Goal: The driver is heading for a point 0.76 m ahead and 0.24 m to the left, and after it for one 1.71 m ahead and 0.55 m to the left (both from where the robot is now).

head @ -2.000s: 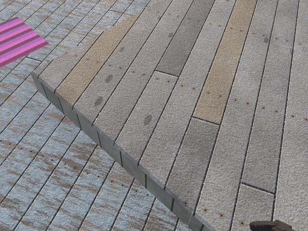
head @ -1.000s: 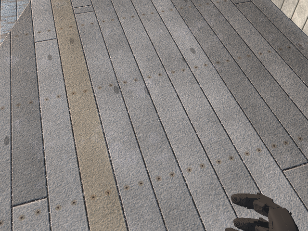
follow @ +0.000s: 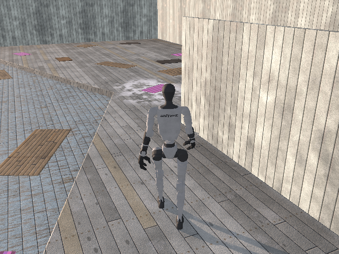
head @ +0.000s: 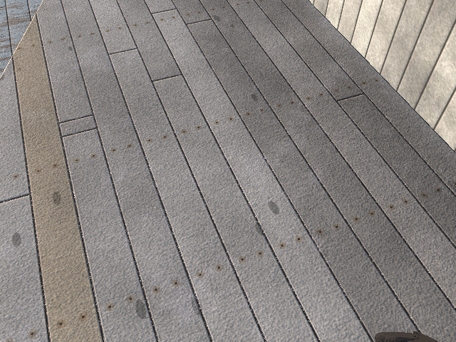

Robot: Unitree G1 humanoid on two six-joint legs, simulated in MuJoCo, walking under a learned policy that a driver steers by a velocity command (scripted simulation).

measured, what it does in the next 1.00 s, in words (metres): walks ahead: right foot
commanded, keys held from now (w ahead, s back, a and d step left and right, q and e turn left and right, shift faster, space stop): w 0.48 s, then w+q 0.52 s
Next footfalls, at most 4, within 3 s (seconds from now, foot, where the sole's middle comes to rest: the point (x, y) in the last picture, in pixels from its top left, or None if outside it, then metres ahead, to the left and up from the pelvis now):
0.58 right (279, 340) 0.48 -0.09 -0.76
1.12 left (204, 257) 0.72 0.14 -0.76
1.68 right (226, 200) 0.94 0.09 -0.76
2.04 left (187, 248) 0.75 0.20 -0.76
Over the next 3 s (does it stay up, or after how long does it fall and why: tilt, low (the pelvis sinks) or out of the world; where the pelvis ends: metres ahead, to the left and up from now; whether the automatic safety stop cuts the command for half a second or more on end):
stays up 1.06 0.30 0.00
